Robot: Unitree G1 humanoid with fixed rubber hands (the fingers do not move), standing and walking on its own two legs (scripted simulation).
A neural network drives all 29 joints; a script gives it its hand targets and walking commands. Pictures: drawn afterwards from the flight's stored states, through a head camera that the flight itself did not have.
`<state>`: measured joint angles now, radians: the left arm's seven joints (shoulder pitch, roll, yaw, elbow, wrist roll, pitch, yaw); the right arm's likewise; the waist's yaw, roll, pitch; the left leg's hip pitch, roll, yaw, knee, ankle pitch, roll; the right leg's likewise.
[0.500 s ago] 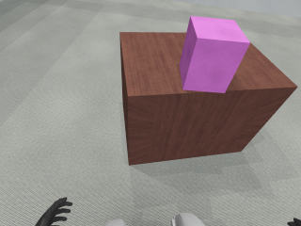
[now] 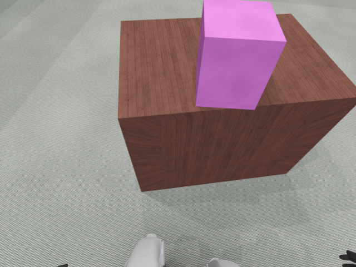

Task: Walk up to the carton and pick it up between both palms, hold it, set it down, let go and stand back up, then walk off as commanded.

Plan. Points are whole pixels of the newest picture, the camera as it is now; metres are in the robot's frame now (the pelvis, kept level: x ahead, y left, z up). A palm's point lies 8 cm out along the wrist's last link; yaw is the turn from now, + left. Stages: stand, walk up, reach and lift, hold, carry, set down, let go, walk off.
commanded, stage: walk up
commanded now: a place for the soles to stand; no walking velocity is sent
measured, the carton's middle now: (230, 57) +0.70 -0.11 +0.05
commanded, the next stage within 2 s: none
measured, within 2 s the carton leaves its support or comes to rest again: neither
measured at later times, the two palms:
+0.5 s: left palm (113, 230) +0.21 +0.19 -0.11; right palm out of the picture +0.12 -0.48 -0.06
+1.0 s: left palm (126, 214) +0.24 +0.16 -0.09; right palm out of the picture +0.21 -0.50 -0.06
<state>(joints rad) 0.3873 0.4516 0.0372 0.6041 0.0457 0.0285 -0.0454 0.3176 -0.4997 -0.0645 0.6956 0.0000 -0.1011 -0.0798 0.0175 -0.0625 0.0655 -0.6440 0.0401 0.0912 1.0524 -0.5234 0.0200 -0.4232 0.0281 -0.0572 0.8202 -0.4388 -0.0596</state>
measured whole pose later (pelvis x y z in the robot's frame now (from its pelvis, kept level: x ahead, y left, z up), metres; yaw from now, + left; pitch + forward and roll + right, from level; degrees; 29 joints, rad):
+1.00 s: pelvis +0.11 -0.16 -0.02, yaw +2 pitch -3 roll +1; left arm 0.20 0.46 0.04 0.60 0.05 0.02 0.00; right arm 0.33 -0.50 -0.06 0.70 0.00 -0.09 -0.06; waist 0.02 -0.07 0.10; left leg -0.49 0.00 0.04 0.92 -0.39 0.04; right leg -0.44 -0.01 0.02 1.06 -0.61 -0.01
